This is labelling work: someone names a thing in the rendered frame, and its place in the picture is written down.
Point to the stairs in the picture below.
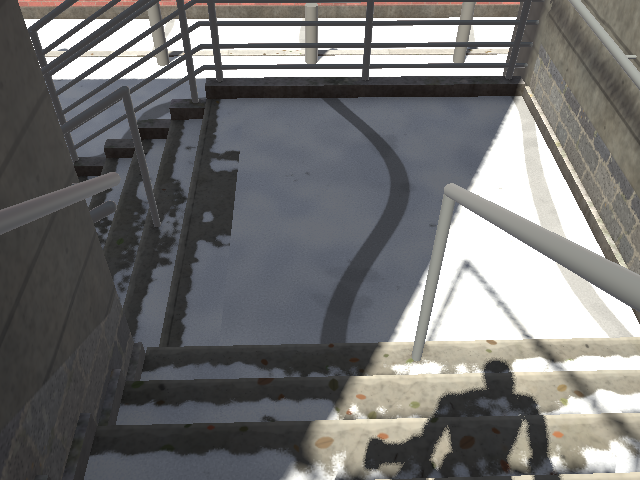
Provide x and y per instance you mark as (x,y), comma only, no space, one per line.
(141,257)
(531,409)

